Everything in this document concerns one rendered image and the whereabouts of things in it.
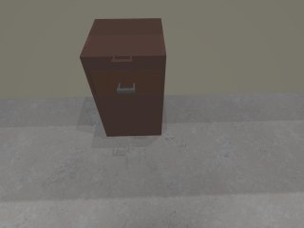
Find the cabinet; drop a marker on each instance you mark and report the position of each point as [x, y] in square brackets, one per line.
[139, 39]

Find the handle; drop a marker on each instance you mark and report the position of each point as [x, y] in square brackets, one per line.
[122, 62]
[126, 90]

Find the drawer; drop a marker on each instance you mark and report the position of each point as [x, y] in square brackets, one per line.
[106, 82]

